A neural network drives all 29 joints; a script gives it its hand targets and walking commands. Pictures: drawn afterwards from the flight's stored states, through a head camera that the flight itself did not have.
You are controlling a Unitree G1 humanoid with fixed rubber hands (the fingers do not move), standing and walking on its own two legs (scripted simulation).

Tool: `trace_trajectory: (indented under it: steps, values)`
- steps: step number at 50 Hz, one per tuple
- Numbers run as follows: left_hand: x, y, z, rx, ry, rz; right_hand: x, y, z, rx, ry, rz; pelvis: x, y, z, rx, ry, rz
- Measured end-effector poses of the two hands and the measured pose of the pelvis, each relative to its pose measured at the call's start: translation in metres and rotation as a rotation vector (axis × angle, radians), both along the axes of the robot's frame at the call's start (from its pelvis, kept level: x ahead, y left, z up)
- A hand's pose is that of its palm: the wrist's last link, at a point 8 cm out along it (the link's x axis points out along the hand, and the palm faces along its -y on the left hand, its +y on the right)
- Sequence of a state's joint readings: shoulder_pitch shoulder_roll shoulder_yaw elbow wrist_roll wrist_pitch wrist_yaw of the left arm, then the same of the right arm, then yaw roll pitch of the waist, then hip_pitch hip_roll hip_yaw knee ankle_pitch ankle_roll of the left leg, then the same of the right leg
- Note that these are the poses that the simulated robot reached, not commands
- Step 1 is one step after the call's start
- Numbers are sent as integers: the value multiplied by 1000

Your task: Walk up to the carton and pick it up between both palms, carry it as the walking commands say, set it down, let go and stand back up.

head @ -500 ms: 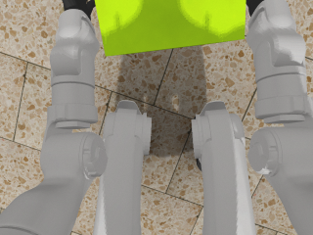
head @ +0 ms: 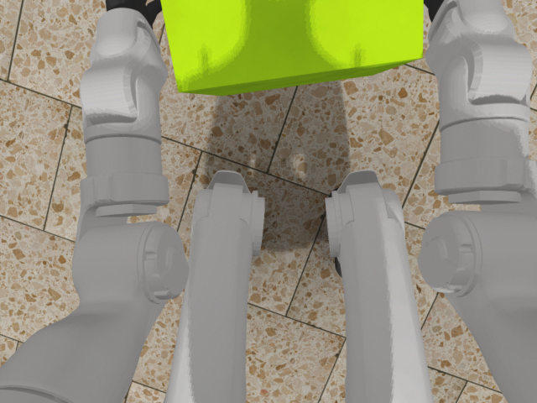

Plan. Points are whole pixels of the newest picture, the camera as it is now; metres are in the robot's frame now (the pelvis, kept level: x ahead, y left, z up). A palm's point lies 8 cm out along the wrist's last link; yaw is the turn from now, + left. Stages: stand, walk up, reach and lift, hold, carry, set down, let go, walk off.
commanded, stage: reach and lift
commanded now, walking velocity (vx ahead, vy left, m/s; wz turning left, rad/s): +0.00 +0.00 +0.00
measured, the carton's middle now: (289, 20) +0.54 +0.01 -0.16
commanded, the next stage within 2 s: none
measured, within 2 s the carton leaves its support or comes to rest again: neither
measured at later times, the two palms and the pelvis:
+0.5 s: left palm (82, 4) +0.51 +0.18 -0.02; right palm out of the picture +0.52 -0.15 -0.02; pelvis +0.00 +0.00 +0.06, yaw +0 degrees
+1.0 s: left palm out of the picture +0.49 +0.17 +0.06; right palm out of the picture +0.50 -0.15 +0.05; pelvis +0.00 +0.00 +0.12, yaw +0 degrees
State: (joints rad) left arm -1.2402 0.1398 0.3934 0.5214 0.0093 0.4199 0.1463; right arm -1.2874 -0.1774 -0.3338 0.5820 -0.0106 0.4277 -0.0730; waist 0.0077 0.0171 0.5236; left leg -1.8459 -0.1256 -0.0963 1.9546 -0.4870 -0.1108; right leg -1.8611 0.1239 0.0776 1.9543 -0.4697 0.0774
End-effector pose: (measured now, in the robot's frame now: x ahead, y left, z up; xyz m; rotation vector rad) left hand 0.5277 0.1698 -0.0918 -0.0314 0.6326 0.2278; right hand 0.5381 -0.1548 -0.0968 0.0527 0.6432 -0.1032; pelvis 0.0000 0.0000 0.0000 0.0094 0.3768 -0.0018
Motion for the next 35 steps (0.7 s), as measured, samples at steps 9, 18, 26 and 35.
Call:
trace_trajectory:
  steps: [9,18,26,35]
  values:
    - [-2,-6,28,0,-4,-7,-5,-6,28,3,-4,-11,0,-3,20,10,-20,-9]
    - [-13,1,51,-3,1,10,-9,2,54,-3,0,6,2,-5,42,14,-44,-13]
    - [-22,10,74,-3,1,17,-16,10,77,-4,0,15,2,-3,60,-1,-71,-5]
    - [-27,11,103,1,3,-3,-27,11,103,-12,1,6,-1,4,80,-20,-103,3]
